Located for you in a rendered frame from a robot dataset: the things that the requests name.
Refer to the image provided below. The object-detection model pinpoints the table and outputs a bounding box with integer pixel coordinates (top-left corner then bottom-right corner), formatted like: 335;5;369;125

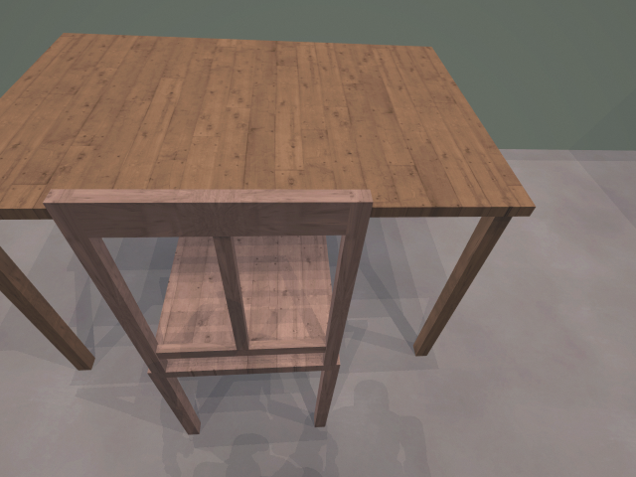
0;33;536;371

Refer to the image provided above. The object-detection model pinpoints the chair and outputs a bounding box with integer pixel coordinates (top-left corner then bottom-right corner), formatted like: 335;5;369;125
43;189;373;435

